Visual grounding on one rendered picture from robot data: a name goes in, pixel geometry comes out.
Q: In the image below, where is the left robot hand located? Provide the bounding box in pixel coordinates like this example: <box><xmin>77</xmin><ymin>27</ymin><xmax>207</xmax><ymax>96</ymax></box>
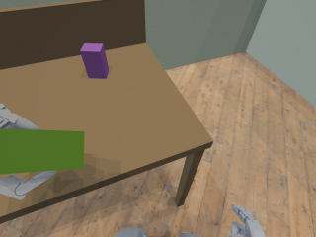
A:
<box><xmin>0</xmin><ymin>104</ymin><xmax>56</xmax><ymax>200</ymax></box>

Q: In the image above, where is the table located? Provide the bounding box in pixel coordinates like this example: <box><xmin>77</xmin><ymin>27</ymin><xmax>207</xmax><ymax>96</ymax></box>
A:
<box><xmin>0</xmin><ymin>0</ymin><xmax>213</xmax><ymax>224</ymax></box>

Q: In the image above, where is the right robot hand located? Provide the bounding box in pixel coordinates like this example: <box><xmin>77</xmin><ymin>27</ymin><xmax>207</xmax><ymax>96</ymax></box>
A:
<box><xmin>229</xmin><ymin>203</ymin><xmax>267</xmax><ymax>237</ymax></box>

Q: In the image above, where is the sponge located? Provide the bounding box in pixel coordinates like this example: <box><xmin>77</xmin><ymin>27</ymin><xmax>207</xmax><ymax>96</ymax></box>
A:
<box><xmin>0</xmin><ymin>128</ymin><xmax>85</xmax><ymax>175</ymax></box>

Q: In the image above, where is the left robot thigh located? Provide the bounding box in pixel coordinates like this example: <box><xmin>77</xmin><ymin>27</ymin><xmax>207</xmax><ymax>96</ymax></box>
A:
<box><xmin>115</xmin><ymin>227</ymin><xmax>147</xmax><ymax>237</ymax></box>

